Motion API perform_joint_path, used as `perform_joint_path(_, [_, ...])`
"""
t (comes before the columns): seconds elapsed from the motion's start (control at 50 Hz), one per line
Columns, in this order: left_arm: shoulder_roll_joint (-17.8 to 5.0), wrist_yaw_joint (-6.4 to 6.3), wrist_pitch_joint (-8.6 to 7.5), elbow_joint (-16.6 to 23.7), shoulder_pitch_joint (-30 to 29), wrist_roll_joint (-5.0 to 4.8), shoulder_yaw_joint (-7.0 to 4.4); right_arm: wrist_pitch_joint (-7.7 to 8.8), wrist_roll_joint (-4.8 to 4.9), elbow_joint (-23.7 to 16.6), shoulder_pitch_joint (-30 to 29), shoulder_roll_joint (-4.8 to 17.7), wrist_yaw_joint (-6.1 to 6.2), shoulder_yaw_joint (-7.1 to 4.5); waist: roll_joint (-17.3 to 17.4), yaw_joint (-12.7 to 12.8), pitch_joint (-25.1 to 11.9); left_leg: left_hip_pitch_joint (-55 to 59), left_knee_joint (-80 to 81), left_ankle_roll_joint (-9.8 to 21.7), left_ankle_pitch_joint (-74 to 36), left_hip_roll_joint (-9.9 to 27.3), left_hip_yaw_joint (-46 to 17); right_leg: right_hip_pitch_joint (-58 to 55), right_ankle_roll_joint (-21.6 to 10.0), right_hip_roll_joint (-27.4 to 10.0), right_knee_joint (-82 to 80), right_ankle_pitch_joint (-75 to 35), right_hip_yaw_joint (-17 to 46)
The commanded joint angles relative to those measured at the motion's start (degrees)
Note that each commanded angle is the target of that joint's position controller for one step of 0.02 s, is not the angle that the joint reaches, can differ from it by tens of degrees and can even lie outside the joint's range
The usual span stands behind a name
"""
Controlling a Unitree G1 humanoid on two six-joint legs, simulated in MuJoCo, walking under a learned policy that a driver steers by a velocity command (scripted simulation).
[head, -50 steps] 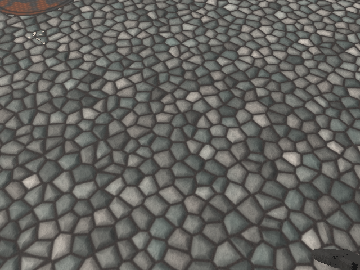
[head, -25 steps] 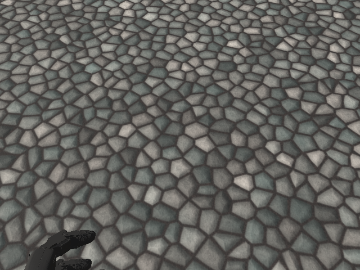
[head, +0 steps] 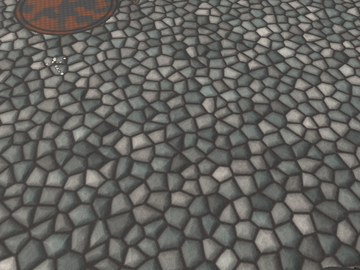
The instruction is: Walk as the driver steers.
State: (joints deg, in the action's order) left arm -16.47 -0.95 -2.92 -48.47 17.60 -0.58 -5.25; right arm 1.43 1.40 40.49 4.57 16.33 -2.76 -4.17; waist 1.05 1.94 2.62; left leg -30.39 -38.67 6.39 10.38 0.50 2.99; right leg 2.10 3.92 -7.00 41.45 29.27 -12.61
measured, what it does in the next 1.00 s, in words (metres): walks ahead, turning left: right foot, then left foot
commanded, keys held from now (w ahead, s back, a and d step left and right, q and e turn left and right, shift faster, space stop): w+q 0.64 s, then w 0.36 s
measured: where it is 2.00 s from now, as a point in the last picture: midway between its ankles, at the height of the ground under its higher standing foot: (121, 141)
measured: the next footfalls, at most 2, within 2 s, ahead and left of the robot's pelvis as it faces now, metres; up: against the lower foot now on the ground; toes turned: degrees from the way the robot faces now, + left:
right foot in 0.48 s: +0.46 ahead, -0.07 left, +0.00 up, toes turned +20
left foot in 0.98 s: +0.60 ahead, +0.29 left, +0.00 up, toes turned +31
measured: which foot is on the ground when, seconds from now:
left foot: down 0.00-0.48, up 0.50-0.96, down 0.98-1.00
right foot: up 0.00-0.46, down 0.48-1.00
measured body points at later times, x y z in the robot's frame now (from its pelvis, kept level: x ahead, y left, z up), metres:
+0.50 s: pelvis +0.29 +0.00 +0.01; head +0.31 +0.01 +0.46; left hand +0.45 +0.30 -0.05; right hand +0.40 -0.28 -0.10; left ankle +0.11 +0.08 -0.70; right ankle +0.43 -0.08 -0.71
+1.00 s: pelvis +0.52 +0.13 +0.01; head +0.55 +0.15 +0.46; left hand +0.37 +0.37 -0.12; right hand +0.84 +0.05 -0.05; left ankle +0.57 +0.27 -0.71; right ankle +0.43 -0.08 -0.70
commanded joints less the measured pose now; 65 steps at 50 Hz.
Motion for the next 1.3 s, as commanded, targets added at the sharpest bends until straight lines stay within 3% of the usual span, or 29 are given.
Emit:
perform_joint_path(0.02, [-5.7, 0.76, -4.33, 8.7, -3.8, -0.78, 0.39, 1.17, -0.06, -0.6, 19.4, 15.2, 0.54, -4.44, 7.8, -8.8, -21.9, 50.9, 23.3, 16.6, 14.4, 18.4, -50.0, 43.3, -2.1, 7.2, 39.2, 4.7, 17.5])
perform_joint_path(0.04, [-7.5, 1.01, -5.22, 9.8, -7.8, -2.43, -0.09, 1.99, -0.42, -0.1, 17.6, 12.1, 0.40, -3.54, 5.5, -8.6, -14.0, 45.9, 23.4, 14.0, 10.4, 17.3, -42.2, 47.5, -3.8, 4.9, 37.7, -0.8, 16.9])
perform_joint_path(0.08, [-7.2, 0.07, -5.49, 8.5, -7.7, 0.37, -0.26, 2.20, -0.36, -1.5, 10.2, 7.9, 0.79, -2.25, 0.6, -3.8, -7.5, 30.0, 22.5, 10.4, -1.2, 12.4, -29.4, 40.3, -4.5, 0.5, 28.0, -9.0, 17.3])
perform_joint_path(0.12, [-7.2, 0.23, -4.14, 8.4, -6.2, 0.98, -0.69, 2.27, -1.33, -3.2, 7.7, 6.7, 1.36, -1.76, 2.0, -1.2, -6.8, 22.8, 24.8, 10.2, -8.0, 10.3, -25.4, 34.3, -3.8, -0.5, 23.5, -12.1, 17.5])
perform_joint_path(0.16, [-5.6, 0.21, -3.12, 8.8, -6.9, 1.42, -0.37, 2.61, -0.96, -3.0, 8.8, 7.9, 2.01, -2.07, 1.2, -0.9, -5.8, 19.7, 25.8, 10.6, -13.8, 9.1, -21.9, 33.7, -2.2, 0.4, 18.7, -15.1, 16.4])
perform_joint_path(0.28, [-2.8, 1.15, -3.27, 12.0, -18.9, 0.94, 1.01, 2.05, -0.17, -1.3, 14.0, 9.0, 3.63, -2.43, 3.6, -5.2, -2.5, 17.3, 25.2, 6.5, -9.3, 5.0, -17.5, 31.3, -0.4, 4.9, -5.1, -33.7, 15.5])
perform_joint_path(0.36, [-4.3, 2.36, -4.24, 13.6, -23.2, 0.21, 0.80, 1.39, 0.22, -0.1, 17.3, 8.9, 3.89, -2.52, 4.1, -6.6, -1.7, 21.3, 21.4, 5.8, -6.3, 6.9, -22.4, 29.3, -1.5, 6.7, -12.1, -33.7, 16.6])
perform_joint_path(0.42, [-6.1, 2.74, -5.06, 13.4, -20.7, 0.03, 0.05, 0.75, 0.07, -0.3, 16.8, 9.0, 4.26, -2.72, 6.3, -4.8, -2.3, 24.9, 16.5, 4.6, -8.8, 8.2, -26.8, 25.3, -3.4, 7.3, -14.5, -26.8, 16.9])
perform_joint_path(0.46, [-8.5, 2.18, -5.62, 11.1, -10.9, 0.67, -1.33, 0.64, -0.13, -1.4, 14.8, 6.8, 4.03, -1.97, 6.2, 0.5, -7.8, 22.5, 6.7, 2.0, -15.2, 4.2, -25.0, 9.8, -6.6, 6.1, -17.2, -27.2, 16.4])
perform_joint_path(0.48, [-11.6, 1.65, -5.61, 10.3, -1.8, 1.57, -2.15, 0.82, -1.12, -2.9, 14.4, 3.9, 3.80, -0.75, 0.7, 4.3, -16.3, 14.8, -9.0, -0.2, -7.4, 0.6, -20.4, -6.0, -10.3, -3.4, -15.4, -24.4, 25.4])
perform_joint_path(0.5, [-15.5, 1.86, -4.83, 8.2, 3.1, 2.04, -3.07, 1.34, 0.53, -4.3, 23.4, 0.3, 3.79, 0.33, -19.4, 0.3, -23.2, -6.5, -27.5, -4.3, 22.5, -7.3, -13.8, -24.5, -19.9, -16.3, -20.0, -13.5, 52.3])
perform_joint_path(0.52, [-10.1, 2.10, -4.49, 8.8, 2.1, 0.47, -1.92, 1.42, 1.19, -2.7, 23.2, 6.4, 3.95, -0.50, -15.1, 1.4, -19.7, -13.9, -35.3, -5.0, 22.7, -2.4, -14.9, -22.7, -19.3, -17.4, -23.1, -0.9, 57.7])
perform_joint_path(0.54, [-6.5, 1.76, -4.04, 9.4, -0.4, 0.32, -0.91, 1.13, 0.80, -3.3, 16.7, 9.7, 3.87, -1.44, -9.2, 3.1, -12.0, -15.6, -37.0, -5.4, 17.1, -0.3, -13.7, -15.4, -16.5, -14.7, -24.1, -1.4, 48.1])
perform_joint_path(0.56, [-5.7, 1.62, -3.54, 9.6, -3.3, 0.89, -0.39, 0.88, 0.14, -4.1, 13.2, 9.3, 3.92, -1.53, -5.1, 2.2, -7.6, -13.9, -35.9, -5.7, 12.9, 1.6, -11.7, -8.0, -14.9, -12.2, -25.0, -8.4, 40.4])
perform_joint_path(0.6, [-4.0, 1.41, -3.35, 8.8, -5.7, 1.49, 0.34, 0.67, -0.16, -5.2, 11.3, 7.5, 3.27, -1.72, -6.0, -0.2, -3.3, -10.1, -31.5, -5.7, 8.7, 4.6, -11.2, 1.3, -13.7, -8.4, -27.8, -18.1, 30.8])
perform_joint_path(0.64, [-4.1, 1.42, -3.79, 7.8, -5.8, 1.06, 0.20, 0.03, 0.46, -5.5, 11.9, 5.0, 2.89, -1.32, -7.3, -1.0, -2.7, -8.6, -28.9, -5.9, 7.8, 5.6, -9.7, 4.1, -14.2, -7.3, -30.3, -21.8, 25.4])
perform_joint_path(0.7, [-6.5, 1.64, -4.27, 5.7, -4.1, 0.86, -0.42, -0.06, -0.24, -6.9, 9.0, 2.8, 2.87, -0.47, -5.2, -1.0, -1.8, -10.3, -21.7, -6.5, 4.2, 5.8, -9.7, 4.6, -16.2, -8.0, -32.6, -28.1, 21.3])
perform_joint_path(0.82, [-9.0, 1.64, -3.09, 2.8, -1.4, -0.44, -0.59, 1.69, -0.47, -8.5, -1.0, 1.4, 1.06, 0.94, -4.1, 1.9, 0.0, -5.4, -1.2, -5.9, -10.0, 4.3, -4.2, 3.0, -14.5, -5.6, -33.0, -32.9, 12.1])
perform_joint_path(0.9, [-10.9, 1.61, -1.70, 0.1, 2.4, -1.33, -0.87, 2.00, -0.14, -10.7, -5.5, 2.8, 0.27, 0.71, -5.5, 2.2, 1.2, -4.2, 5.1, -3.8, -4.9, 2.8, -2.5, -3.5, -13.5, -8.9, -30.3, -37.5, 12.6])
perform_joint_path(0.94, [-12.1, 1.29, -1.00, -0.5, 1.5, -1.72, -0.99, 2.04, -0.64, -9.8, -0.8, 4.9, 0.32, -0.37, -6.7, -1.7, -2.0, 4.7, 8.6, -1.6, -2.7, 0.1, -0.2, -4.9, -12.0, -8.5, -23.2, -52.3, 10.6])
perform_joint_path(0.96, [-11.5, 1.08, -0.74, -0.8, 1.3, -1.75, -0.61, 1.94, -0.89, -7.2, 7.1, 7.0, 0.62, -1.70, -6.1, -6.0, -6.7, 16.6, 11.0, 0.0, -5.3, -1.8, 1.2, -2.4, -10.5, -6.3, -14.0, -58.7, 8.1])
perform_joint_path(0.98, [-9.4, 0.80, -0.94, -0.1, 1.2, -0.76, 0.38, 1.60, -1.05, -4.7, 16.5, 10.5, 1.37, -3.18, -4.1, -10.1, -12.9, 32.7, 8.8, 2.2, -7.4, 2.4, -4.1, 7.4, -8.2, -3.9, -0.8, -50.6, 6.4])
perform_joint_path(1.0, [-2.8, 1.34, -1.97, 2.4, 6.1, 0.73, 2.82, 1.42, -1.85, -4.0, 21.5, 17.3, 1.98, -4.36, 10.5, -8.0, -21.2, 54.1, 10.9, 11.6, -1.2, 18.7, -31.5, 31.1, -4.1, 4.8, 23.0, -17.3, 6.2])
perform_joint_path(1.02, [-5.2, 1.71, -3.28, 1.2, 4.7, 0.05, 2.38, 1.54, -1.14, -4.1, 22.5, 13.5, 1.81, -3.26, 10.1, -9.2, -26.9, 54.9, 18.9, 14.0, 2.1, 22.5, -45.7, 37.7, -4.3, 7.1, 31.6, 4.2, 16.1])
perform_joint_path(1.04, [-9.0, 2.08, -3.76, 3.0, -0.2, -1.88, 1.13, 1.87, -1.19, -3.9, 18.8, 10.9, 1.53, -2.10, 7.4, -8.6, -17.5, 48.1, 19.8, 11.1, 2.4, 20.2, -36.7, 42.9, -5.0, 3.8, 34.3, 1.3, 16.9])
perform_joint_path(1.08, [-7.8, 1.74, -3.63, 3.6, -4.2, -0.93, 1.28, 2.21, -1.10, -4.0, 11.8, 7.0, 1.24, -0.93, 3.4, -5.0, -7.5, 32.2, 22.5, 8.2, -4.9, 14.9, -23.2, 40.5, -5.0, -0.3, 28.0, -7.5, 15.0])
perform_joint_path(1.16, [-4.8, 1.50, -1.10, 2.3, -1.3, -0.09, 1.53, 3.79, -1.41, -3.0, 8.5, 6.0, 1.19, -0.81, 4.2, -0.4, -4.6, 20.3, 29.2, 8.3, -11.3, 11.9, -15.0, 32.8, -3.0, -1.9, 21.4, -15.6, 15.2])
perform_joint_path(1.22, [-3.9, 1.37, -0.78, 3.8, -6.6, 0.36, 1.83, 4.17, -1.58, -1.1, 10.2, 7.1, 1.95, -1.15, 2.7, -1.3, -2.2, 21.1, 31.0, 7.9, -13.0, 11.5, -10.8, 36.7, -1.9, -2.0, 12.2, -23.9, 15.6])
perform_joint_path(1.3, [-2.7, 2.52, -1.16, 5.2, -13.1, -0.39, 2.58, 4.18, -1.77, 1.1, 12.4, 8.5, 2.61, -1.47, 2.4, -4.1, 0.0, 22.5, 32.4, 5.2, -10.7, 11.0, -4.3, 34.8, -2.9, 0.2, -0.7, -35.0, 14.4])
